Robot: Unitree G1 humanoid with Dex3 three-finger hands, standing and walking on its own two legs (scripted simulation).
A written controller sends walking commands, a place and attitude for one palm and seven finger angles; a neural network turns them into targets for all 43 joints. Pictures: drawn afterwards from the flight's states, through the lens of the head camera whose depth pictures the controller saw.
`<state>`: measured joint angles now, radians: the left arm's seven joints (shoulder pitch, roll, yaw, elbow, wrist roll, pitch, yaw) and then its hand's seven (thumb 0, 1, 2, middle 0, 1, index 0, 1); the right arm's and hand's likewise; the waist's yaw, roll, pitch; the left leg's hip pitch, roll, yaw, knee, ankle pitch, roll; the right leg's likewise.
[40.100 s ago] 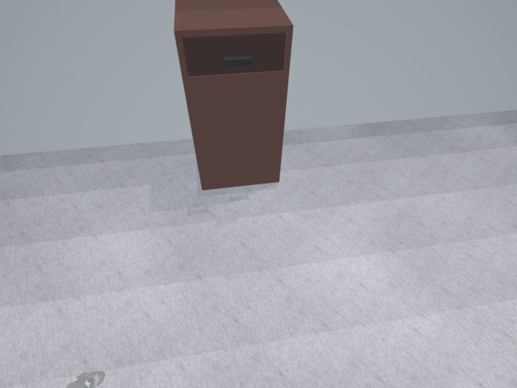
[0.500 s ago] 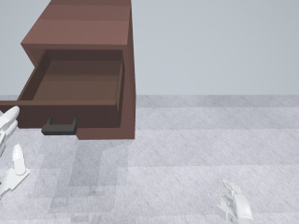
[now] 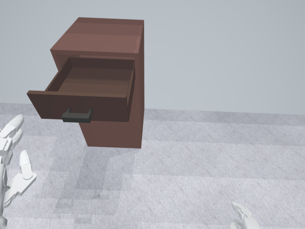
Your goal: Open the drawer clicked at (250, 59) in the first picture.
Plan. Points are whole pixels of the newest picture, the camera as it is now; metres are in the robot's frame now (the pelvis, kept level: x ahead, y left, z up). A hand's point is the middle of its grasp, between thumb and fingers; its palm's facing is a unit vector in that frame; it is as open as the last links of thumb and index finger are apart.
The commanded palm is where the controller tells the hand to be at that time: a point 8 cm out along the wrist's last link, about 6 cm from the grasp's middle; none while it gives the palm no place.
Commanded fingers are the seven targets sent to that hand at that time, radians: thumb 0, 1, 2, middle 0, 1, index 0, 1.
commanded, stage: stop stepping back and stand still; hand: left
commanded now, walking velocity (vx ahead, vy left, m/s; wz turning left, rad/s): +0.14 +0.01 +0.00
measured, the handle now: (78, 113) +0.54 +0.31 -0.05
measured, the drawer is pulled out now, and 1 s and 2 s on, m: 0.30 0.30 0.30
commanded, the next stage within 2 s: let the arm hang, fingers relaxed in 0.26 s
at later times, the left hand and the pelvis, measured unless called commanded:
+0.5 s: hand (68, 212) +0.18 +0.23 -0.04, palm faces +0.16 -0.90 -0.40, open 7.4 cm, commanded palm none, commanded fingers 0.00 0.90 0.90 -0.20 -0.30 -0.20 -0.30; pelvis +0.00 -0.01 -0.01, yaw +3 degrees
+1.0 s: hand out of the picture +0.00 +0.18 -0.16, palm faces +0.08 -0.96 -0.26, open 7.3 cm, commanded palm none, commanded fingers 0.00 0.90 0.90 -0.20 -0.30 -0.20 -0.30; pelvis +0.00 -0.02 +0.01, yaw +2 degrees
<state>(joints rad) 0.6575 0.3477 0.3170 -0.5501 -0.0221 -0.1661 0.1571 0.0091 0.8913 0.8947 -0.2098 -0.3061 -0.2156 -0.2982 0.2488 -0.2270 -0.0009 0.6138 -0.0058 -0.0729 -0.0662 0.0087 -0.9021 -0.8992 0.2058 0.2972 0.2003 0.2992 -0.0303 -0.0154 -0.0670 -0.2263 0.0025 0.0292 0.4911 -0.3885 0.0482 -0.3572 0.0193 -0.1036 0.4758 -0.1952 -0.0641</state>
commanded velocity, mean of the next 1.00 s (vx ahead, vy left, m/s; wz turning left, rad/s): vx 0.02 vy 0.00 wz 0.00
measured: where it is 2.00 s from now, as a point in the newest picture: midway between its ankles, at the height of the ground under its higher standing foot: outside the picture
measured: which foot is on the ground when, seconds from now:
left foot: down 0.00-1.00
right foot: down 0.00-1.00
